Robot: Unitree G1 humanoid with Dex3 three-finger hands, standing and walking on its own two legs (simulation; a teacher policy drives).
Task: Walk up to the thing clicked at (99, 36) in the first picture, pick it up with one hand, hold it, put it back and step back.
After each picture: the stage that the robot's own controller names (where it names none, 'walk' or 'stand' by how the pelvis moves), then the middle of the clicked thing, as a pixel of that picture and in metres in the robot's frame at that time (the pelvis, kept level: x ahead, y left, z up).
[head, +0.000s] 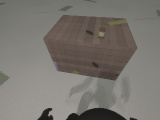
stand; (101, 33) +0.90 -0.10 +0.00
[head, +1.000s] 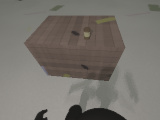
walk; (86, 33) +0.81 +0.09 +0.03
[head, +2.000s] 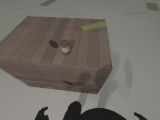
stand; (65, 47) +0.53 +0.24 +0.04
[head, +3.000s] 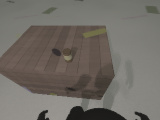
walk; (67, 55) +0.50 +0.22 +0.01
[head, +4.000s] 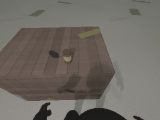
stand; (67, 57) +0.49 +0.20 +0.02
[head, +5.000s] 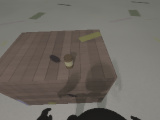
stand; (68, 62) +0.45 +0.19 +0.00
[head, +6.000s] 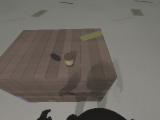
stand; (69, 60) +0.46 +0.19 +0.00
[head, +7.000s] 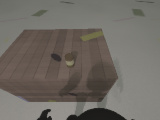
stand; (69, 61) +0.46 +0.18 +0.00
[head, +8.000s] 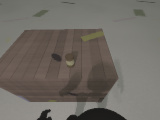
stand; (70, 61) +0.46 +0.18 +0.00
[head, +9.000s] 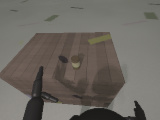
rise first; (75, 63) +0.45 +0.17 +0.00
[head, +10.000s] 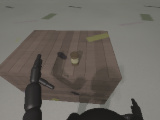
go down; (74, 59) +0.49 +0.16 +0.01
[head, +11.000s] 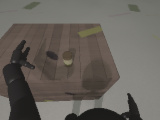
go down; (67, 59) +0.45 +0.16 +0.03
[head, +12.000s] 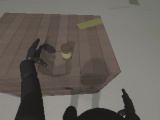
close in; (66, 53) +0.47 +0.16 +0.05
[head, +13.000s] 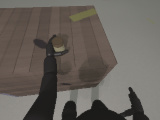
close; (59, 47) +0.49 +0.18 +0.08
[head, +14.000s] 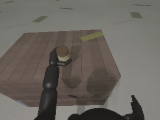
lift; (63, 56) +0.37 +0.17 +0.18
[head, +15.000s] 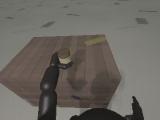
lift; (65, 59) +0.33 +0.17 +0.20
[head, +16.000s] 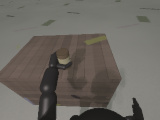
hold; (64, 59) +0.33 +0.17 +0.20
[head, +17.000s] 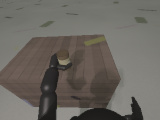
hold; (64, 60) +0.33 +0.17 +0.19
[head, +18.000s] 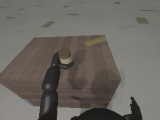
crouch; (66, 59) +0.33 +0.16 +0.19
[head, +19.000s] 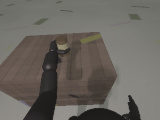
crouch; (63, 46) +0.43 +0.18 +0.21
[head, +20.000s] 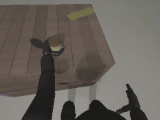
lower; (56, 46) +0.49 +0.18 +0.07
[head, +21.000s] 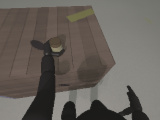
lower; (57, 47) +0.49 +0.18 +0.08
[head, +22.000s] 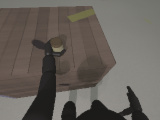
lower; (57, 47) +0.49 +0.18 +0.08
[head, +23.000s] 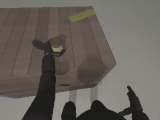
lower; (57, 47) +0.49 +0.18 +0.08
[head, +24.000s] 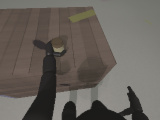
loosen; (58, 47) +0.48 +0.17 +0.08
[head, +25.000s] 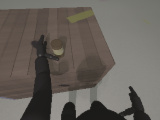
withdraw; (58, 49) +0.48 +0.17 +0.07
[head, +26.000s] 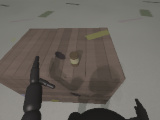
sink last; (74, 59) +0.46 +0.16 +0.04
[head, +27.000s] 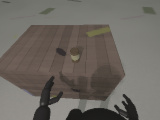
stand; (75, 55) +0.48 +0.16 +0.04
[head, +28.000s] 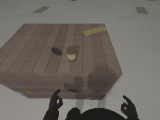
stand; (71, 55) +0.48 +0.16 +0.06
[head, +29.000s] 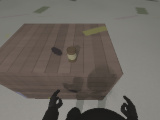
stand; (71, 55) +0.48 +0.16 +0.06
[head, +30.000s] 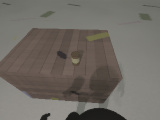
stand; (75, 59) +0.48 +0.15 +0.01
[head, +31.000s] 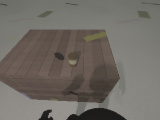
stand; (72, 60) +0.48 +0.17 +0.00
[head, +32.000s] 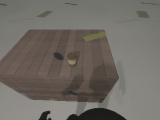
stand; (72, 60) +0.48 +0.17 +0.00
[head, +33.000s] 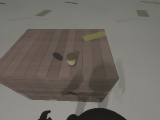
walk; (71, 60) +0.47 +0.17 +0.00
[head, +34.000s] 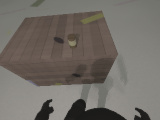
walk; (72, 41) +0.61 +0.19 +0.02
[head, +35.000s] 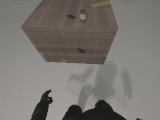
walk; (82, 16) +0.99 +0.12 +0.04
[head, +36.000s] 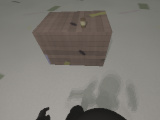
stand; (83, 23) +1.11 +0.16 +0.02
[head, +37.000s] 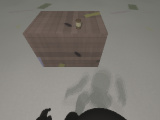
stand; (78, 24) +1.07 +0.17 +0.00
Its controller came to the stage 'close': yes
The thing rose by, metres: 0.20
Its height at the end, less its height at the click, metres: +0.00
